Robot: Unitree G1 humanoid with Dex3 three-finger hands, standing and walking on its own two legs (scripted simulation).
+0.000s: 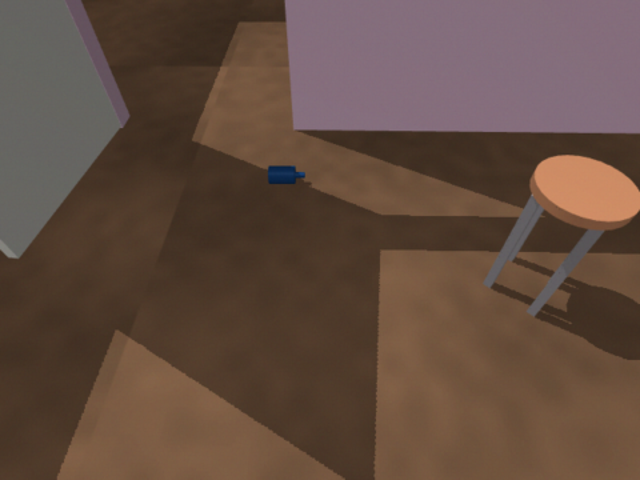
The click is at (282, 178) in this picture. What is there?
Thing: lying bottle
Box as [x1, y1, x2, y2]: [268, 166, 304, 183]
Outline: 268,167 269,183 294,183 296,177 304,177 304,172 296,172 294,166
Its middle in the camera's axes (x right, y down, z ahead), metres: -0.16 -0.31 +1.85
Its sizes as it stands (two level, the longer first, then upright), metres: 0.167 0.083 0.083
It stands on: the floor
